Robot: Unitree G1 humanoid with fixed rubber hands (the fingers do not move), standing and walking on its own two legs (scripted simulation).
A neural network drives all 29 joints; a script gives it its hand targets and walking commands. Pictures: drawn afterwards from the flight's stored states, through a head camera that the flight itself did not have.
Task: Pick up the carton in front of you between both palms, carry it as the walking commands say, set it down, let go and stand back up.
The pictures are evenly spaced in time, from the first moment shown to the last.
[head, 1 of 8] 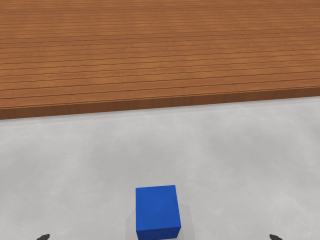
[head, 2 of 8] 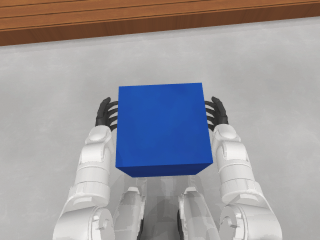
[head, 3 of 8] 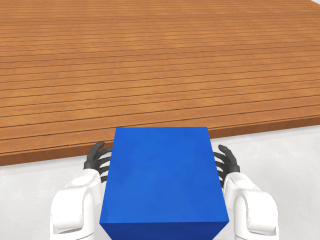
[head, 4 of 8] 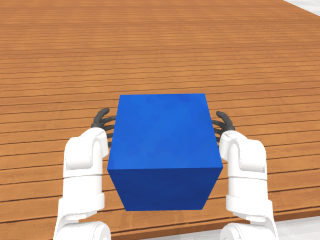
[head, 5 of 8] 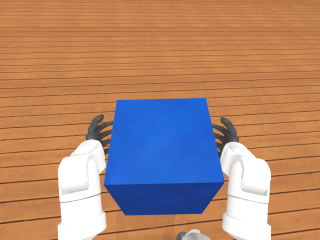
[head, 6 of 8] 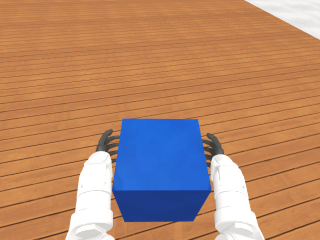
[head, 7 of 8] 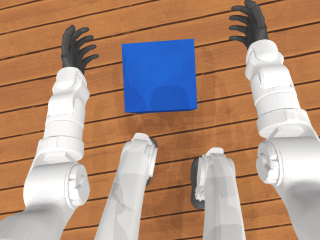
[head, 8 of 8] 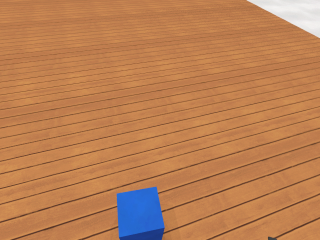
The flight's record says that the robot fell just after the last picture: no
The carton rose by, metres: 0.89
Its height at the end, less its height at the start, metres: +0.12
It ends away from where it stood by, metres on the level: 2.94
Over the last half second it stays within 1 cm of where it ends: yes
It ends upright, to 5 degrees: yes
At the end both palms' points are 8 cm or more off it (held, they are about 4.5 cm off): yes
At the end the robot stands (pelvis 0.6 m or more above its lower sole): yes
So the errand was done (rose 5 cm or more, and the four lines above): yes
